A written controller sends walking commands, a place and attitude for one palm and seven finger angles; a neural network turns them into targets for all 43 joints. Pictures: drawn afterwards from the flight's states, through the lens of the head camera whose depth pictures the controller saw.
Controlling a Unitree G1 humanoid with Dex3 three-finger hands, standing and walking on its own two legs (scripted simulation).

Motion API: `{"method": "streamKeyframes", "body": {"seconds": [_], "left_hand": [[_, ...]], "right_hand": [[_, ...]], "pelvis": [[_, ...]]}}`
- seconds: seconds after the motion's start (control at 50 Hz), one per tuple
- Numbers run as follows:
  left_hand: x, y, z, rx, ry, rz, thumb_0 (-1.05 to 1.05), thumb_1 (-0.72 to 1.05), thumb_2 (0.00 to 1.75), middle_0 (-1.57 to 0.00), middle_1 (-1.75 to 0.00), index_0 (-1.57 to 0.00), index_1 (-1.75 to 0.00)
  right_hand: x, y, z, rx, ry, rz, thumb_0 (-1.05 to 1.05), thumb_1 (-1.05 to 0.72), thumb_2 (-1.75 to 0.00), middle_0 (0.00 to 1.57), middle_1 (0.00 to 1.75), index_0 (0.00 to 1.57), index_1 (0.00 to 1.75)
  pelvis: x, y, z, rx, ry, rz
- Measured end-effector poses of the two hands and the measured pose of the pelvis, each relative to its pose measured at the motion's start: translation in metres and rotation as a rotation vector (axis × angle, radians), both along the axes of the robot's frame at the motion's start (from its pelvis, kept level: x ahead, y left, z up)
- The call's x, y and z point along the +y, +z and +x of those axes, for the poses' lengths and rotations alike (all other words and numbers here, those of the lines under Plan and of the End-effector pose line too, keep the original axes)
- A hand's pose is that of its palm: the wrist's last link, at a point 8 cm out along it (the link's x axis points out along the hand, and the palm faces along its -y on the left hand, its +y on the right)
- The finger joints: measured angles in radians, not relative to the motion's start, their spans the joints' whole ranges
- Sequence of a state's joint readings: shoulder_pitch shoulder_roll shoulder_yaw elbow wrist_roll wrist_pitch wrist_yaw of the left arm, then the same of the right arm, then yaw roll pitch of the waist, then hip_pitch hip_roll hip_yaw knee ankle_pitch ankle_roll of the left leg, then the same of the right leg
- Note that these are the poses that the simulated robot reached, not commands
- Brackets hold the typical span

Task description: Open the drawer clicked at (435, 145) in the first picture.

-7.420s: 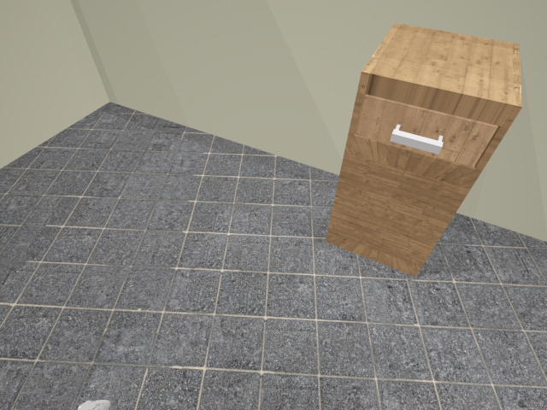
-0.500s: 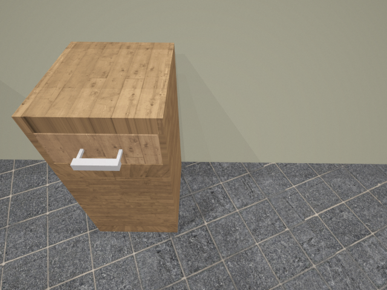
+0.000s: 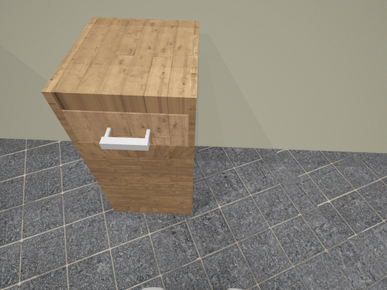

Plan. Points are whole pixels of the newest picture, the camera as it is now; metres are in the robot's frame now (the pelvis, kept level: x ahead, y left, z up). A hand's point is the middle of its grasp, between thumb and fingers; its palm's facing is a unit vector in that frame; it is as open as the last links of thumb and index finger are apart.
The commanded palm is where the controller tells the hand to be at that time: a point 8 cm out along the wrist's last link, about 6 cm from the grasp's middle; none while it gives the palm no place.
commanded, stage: come to a stop and stand still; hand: left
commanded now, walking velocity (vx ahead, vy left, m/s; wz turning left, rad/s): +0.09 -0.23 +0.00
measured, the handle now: (126, 137) +0.52 +0.24 -0.08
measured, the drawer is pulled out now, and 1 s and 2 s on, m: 0.00 0.00 0.00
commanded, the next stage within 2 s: look again from close up in 0.80 s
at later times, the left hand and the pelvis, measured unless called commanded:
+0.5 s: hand out of the picture +0.01 +0.14 -0.17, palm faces -0.01 -0.99 -0.15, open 7.3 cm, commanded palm none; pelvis +0.02 -0.01 +0.01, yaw -1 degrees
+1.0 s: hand out of the picture +0.00 +0.16 -0.17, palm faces +0.02 -0.99 -0.15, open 7.4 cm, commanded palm none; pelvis +0.02 +0.00 +0.01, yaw +0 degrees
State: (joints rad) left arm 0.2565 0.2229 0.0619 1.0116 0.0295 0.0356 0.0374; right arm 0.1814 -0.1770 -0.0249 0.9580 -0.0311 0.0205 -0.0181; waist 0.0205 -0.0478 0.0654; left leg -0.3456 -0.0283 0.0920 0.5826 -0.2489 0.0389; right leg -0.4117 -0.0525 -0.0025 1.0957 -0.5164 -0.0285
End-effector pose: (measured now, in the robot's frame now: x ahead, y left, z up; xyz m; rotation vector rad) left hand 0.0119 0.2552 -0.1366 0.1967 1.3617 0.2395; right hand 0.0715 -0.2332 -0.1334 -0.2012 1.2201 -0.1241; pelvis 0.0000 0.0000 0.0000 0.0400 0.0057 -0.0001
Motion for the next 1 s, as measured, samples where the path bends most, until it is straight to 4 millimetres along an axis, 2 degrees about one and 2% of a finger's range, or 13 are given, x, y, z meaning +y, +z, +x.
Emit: {"method": "streamKeyframes", "body": {"seconds": [0.06,0.14,0.3,0.44,0.52,0.62,0.74,1.0], "left_hand": [[0.001,0.01,0.013,-0.052,-0.024,-0.004,0.01,0.91,0.9,-0.19,-0.3,-0.2,-0.3],[-0.013,0.013,0.018,-0.064,-0.058,-0.028,0.01,0.91,0.9,-0.19,-0.3,-0.2,-0.3],[-0.046,0.008,-0.002,0.012,-0.071,-0.083,0.01,0.94,0.9,-0.19,-0.3,-0.2,-0.3],[-0.06,0.001,-0.008,0.051,-0.066,-0.126,0.01,0.92,0.89,-0.2,-0.3,-0.21,-0.3],[-0.06,-0.002,-0.003,0.036,-0.063,-0.129,0.01,0.92,0.89,-0.2,-0.3,-0.21,-0.3],[-0.055,-0.004,0.004,0.01,-0.062,-0.122,0.01,0.92,0.89,-0.2,-0.3,-0.21,-0.3],[-0.047,-0.003,0.007,-0.017,-0.055,-0.114,0.01,0.92,0.9,-0.19,-0.3,-0.2,-0.3],[-0.042,-0.001,-0.013,0.01,-0.037,-0.126,0.01,0.91,0.9,-0.19,-0.3,-0.2,-0.3]], "right_hand": [[0.014,0.0,-0.009,0.017,0.003,0.033,0.01,-0.91,-0.9,0.2,0.29,0.2,0.3],[0.014,-0.003,-0.023,0.03,-0.041,0.047,0.0,-0.93,-0.9,0.2,0.3,0.21,0.3],[0.004,-0.001,-0.063,0.144,-0.093,0.047,0.01,-0.93,-0.9,0.2,0.29,0.2,0.3],[0.006,-0.002,-0.081,0.202,-0.086,0.038,0.01,-0.91,-0.9,0.2,0.29,0.2,0.3],[0.01,-0.002,-0.079,0.204,-0.084,0.04,0.01,-0.91,-0.9,0.2,0.29,0.2,0.3],[0.015,-0.002,-0.066,0.169,-0.079,0.042,0.01,-0.91,-0.9,0.2,0.29,0.2,0.3],[0.011,0.001,-0.054,0.14,-0.063,0.022,0.02,-0.92,-0.9,0.2,0.29,0.2,0.3],[0.012,0.008,-0.046,0.114,-0.04,0.007,0.01,-0.92,-0.9,0.2,0.29,0.2,0.3]], "pelvis": [[0.003,0.006,0.0,0.009,0.001,-0.002],[0.003,0.008,0.002,0.014,-0.013,0.003],[-0.007,0.013,0.013,-0.006,-0.017,-0.04],[-0.007,0.009,0.02,-0.011,-0.008,-0.048],[-0.008,0.009,0.023,-0.017,-0.011,-0.043],[-0.007,0.008,0.023,-0.025,-0.014,-0.04],[-0.004,0.009,0.021,-0.029,-0.011,-0.04],[0.003,0.013,0.016,-0.034,-0.006,-0.04]]}}
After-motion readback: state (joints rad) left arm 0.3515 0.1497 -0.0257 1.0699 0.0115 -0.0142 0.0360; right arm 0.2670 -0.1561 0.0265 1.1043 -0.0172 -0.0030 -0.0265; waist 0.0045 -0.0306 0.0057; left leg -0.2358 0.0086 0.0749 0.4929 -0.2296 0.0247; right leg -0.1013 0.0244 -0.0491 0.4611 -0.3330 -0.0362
